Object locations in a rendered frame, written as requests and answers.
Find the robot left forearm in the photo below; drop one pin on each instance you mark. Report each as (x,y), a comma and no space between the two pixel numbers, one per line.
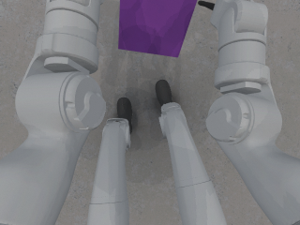
(69,41)

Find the robot right forearm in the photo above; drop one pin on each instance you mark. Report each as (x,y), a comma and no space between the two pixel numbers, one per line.
(242,33)

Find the right robot upper arm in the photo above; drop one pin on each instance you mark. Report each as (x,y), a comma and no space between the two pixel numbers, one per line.
(246,129)

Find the left robot foot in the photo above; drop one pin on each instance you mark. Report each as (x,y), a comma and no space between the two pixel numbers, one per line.
(124,110)

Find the left robot upper arm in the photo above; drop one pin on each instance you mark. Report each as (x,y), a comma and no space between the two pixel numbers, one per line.
(58,110)

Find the right robot hand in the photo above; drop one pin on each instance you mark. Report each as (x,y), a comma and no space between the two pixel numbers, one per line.
(206,4)

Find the left robot shin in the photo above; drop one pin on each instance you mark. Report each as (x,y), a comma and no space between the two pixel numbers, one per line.
(113,120)

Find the carton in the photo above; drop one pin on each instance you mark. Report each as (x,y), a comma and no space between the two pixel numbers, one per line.
(154,26)

